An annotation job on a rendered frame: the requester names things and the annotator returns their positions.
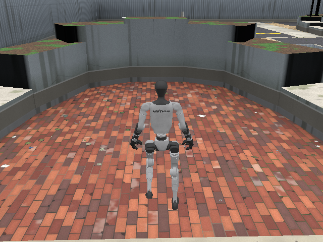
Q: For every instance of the robot left upper arm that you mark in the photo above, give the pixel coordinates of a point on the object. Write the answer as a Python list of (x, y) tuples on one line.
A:
[(142, 115)]

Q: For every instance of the right robot hand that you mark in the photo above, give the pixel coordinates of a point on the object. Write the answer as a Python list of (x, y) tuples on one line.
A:
[(190, 143)]

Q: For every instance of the robot right upper arm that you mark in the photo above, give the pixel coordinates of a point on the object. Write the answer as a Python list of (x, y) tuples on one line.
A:
[(180, 115)]

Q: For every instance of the left robot hand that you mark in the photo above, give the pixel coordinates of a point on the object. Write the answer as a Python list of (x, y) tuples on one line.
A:
[(133, 144)]

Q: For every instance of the left robot forearm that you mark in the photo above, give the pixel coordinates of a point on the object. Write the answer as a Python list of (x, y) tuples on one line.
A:
[(136, 134)]

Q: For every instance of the right robot forearm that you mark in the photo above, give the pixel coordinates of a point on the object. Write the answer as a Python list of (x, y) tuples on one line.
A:
[(187, 133)]

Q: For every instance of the robot right thigh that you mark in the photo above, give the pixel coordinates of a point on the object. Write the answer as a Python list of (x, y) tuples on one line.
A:
[(174, 155)]

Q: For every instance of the robot left foot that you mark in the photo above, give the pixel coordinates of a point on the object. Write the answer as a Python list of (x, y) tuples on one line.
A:
[(149, 195)]

